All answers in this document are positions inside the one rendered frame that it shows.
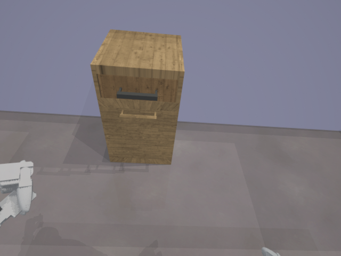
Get left robot hand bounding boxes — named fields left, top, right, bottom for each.
left=0, top=160, right=36, bottom=227

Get cabinet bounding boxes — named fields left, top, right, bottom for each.
left=90, top=29, right=184, bottom=165

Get drawer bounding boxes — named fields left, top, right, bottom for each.
left=98, top=74, right=178, bottom=102

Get handle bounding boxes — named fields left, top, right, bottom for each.
left=117, top=87, right=158, bottom=101
left=119, top=114, right=157, bottom=122

